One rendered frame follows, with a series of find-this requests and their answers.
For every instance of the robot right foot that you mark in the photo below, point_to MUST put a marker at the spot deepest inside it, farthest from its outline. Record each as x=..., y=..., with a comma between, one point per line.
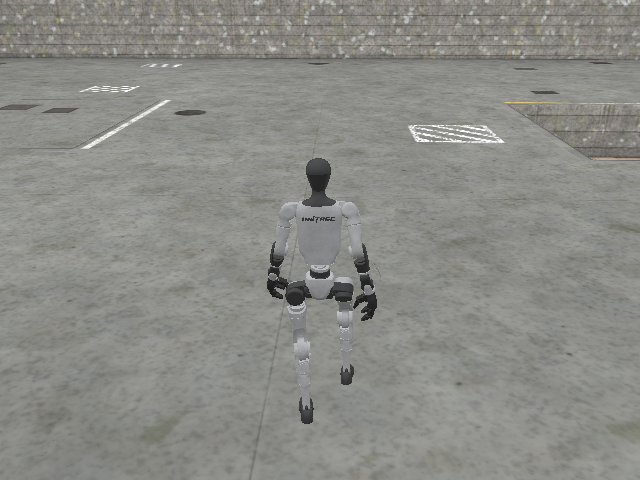
x=346, y=377

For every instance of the right robot forearm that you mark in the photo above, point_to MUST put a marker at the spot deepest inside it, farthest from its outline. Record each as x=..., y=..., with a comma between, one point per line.
x=364, y=273

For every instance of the humanoid robot torso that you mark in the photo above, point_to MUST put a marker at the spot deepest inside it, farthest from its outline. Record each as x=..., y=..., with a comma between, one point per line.
x=319, y=240

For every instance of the right robot hand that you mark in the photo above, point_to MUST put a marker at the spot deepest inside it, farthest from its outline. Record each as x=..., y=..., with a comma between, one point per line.
x=371, y=306

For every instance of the right robot upper arm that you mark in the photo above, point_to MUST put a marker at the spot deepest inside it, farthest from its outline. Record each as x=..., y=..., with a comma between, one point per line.
x=350, y=211

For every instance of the left robot forearm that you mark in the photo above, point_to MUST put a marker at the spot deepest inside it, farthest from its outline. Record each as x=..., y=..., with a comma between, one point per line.
x=274, y=265

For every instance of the left robot upper arm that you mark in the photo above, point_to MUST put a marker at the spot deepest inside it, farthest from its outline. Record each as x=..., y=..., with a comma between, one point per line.
x=287, y=212

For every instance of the left robot hand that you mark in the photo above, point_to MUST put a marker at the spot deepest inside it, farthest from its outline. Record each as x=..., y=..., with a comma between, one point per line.
x=282, y=283

